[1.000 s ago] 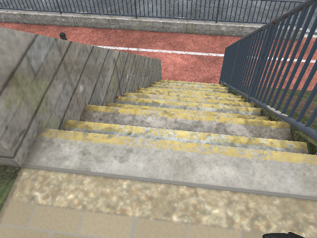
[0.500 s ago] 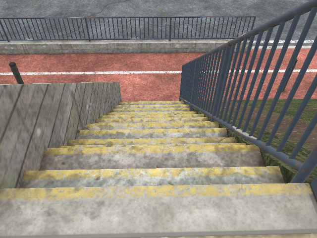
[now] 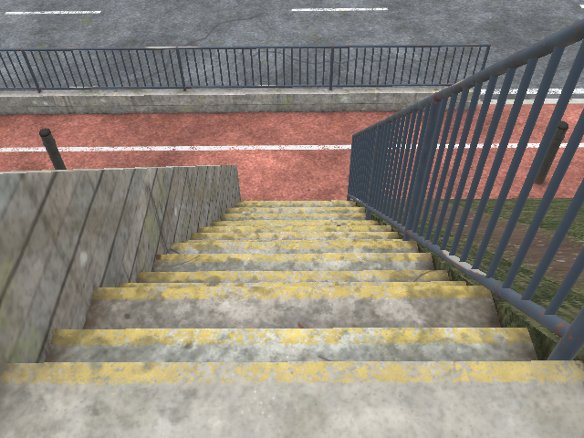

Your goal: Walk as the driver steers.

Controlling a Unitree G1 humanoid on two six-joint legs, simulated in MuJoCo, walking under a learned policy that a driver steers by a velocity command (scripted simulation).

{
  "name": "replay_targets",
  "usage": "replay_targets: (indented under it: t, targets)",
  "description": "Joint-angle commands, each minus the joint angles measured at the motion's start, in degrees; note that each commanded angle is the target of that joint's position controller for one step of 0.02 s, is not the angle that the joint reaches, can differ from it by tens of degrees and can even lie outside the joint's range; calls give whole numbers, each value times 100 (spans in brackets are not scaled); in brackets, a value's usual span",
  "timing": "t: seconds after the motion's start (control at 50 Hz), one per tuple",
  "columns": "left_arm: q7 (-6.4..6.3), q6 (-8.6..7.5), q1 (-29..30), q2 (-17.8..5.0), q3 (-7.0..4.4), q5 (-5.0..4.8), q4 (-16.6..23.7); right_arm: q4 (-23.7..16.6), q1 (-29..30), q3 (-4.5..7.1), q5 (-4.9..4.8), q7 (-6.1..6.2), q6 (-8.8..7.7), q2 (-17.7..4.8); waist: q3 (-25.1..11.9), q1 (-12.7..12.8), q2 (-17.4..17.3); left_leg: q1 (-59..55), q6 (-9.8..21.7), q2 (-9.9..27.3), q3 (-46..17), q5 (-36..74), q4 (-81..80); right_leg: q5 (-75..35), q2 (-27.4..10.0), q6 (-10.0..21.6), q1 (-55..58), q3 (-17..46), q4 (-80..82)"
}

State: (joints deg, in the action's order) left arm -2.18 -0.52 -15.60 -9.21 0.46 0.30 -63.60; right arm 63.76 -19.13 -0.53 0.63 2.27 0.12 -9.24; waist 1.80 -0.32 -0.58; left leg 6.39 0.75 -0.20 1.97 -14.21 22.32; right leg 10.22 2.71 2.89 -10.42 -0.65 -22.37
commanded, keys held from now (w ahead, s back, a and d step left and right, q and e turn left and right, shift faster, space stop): no key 0.32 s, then w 0.68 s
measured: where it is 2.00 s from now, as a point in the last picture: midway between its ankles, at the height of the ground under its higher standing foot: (341, 394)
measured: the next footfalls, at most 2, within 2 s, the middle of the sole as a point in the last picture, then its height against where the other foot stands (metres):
right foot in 0.96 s outside the picture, level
left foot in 1.48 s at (292, 420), level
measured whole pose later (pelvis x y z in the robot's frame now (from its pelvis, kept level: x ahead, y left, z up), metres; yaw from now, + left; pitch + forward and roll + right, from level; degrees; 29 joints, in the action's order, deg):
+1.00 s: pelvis +0.20 -0.03 -0.03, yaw +0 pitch +0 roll +0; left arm 0.6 -4.1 -2.4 -11.0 -3.1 1.7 -51.0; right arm 63.7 -30.4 1.8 0.6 1.1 -4.2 -9.4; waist 3.3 -2.7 -1.4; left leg 3.7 2.6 0.2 -1.9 -28.6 49.3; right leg 9.6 1.8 6.3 -26.0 -6.2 -35.8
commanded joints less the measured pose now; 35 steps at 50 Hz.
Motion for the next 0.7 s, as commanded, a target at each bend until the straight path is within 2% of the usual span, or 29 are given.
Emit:
replay_targets:
  t: [0.02,0.32,0.34,0.38,0.42,0.46,0.52,0.56,0.58,0.6,0.62,0.64,0.66,0.7]
  targets:
    - [-18,-24,-304,-477,-66,3,33,40,-474,43,0,21,-10,-360,241,-11,49,286,161,528,-509,401,-367,-578,-758,122,-49,781,463]
    - [-21,3,-545,-294,-51,4,-166,254,-608,12,5,41,-25,-177,364,23,48,460,163,534,-527,224,-385,-151,-708,96,-140,780,532]
    - [-18,9,-596,-273,-46,8,-188,282,-683,2,15,36,-26,-136,252,18,79,428,169,482,-500,-144,-421,335,-674,100,-115,791,604]
    - [-12,55,-593,-455,-126,7,-152,262,-762,58,51,21,-8,-220,375,1,191,592,250,247,-354,-1284,-183,1702,-557,222,-370,840,585]
    - [23,100,-650,-530,-200,26,-73,143,-715,85,85,-14,8,-228,732,28,170,1076,418,163,-419,-2329,6,3048,-571,434,-726,994,531]
    - [52,76,-737,-468,-228,30,-7,25,-663,79,104,-48,-40,-128,881,67,212,1382,496,177,-529,-2277,206,3298,-787,608,-718,1389,543]
    - [91,4,-837,-613,-332,38,62,-118,-636,99,115,-116,-180,-94,528,82,436,1317,513,60,-394,-1493,558,3198,-1160,829,-394,2001,843]
    - [103,-24,-644,-704,-407,22,145,-143,-823,109,104,-144,-267,-64,466,-72,514,863,564,20,-326,-1251,564,3245,-1220,884,-676,2077,912]
    - [107,-38,-329,-640,-410,0,283,-91,-1055,122,106,-129,-290,-87,536,-237,322,433,653,103,-543,-1336,228,3081,-1039,803,-1127,1842,688]
    - [123,-74,161,-495,-381,-29,498,22,-1524,170,84,-97,-326,-229,650,-506,-151,-262,830,422,-1217,-1809,-424,2678,-614,589,-1930,1257,-12]
    - [150,-151,654,-229,-321,-25,744,220,-2164,287,38,-43,-352,-576,754,-773,-974,-1137,1108,1156,-2466,-2522,-1336,1916,25,313,-2964,264,-1370]
    - [167,-224,909,-310,-315,125,916,284,-2341,387,49,-23,-339,-821,1049,-812,-1156,-1450,1309,1876,-3299,-2418,-1706,1572,51,223,-3707,-302,-2172]
    - [186,-276,962,-470,-358,217,948,238,-2210,387,96,-13,-332,-733,1145,-677,-687,-1272,1416,1989,-3299,-2077,-1627,1480,-227,207,-3893,-139,-2676]
    - [283,-359,772,-415,-376,191,913,123,-1890,359,111,-18,-398,-574,981,-389,-409,-1244,1348,1773,-2737,-1102,-1616,1136,-430,134,-3817,-48,-3130]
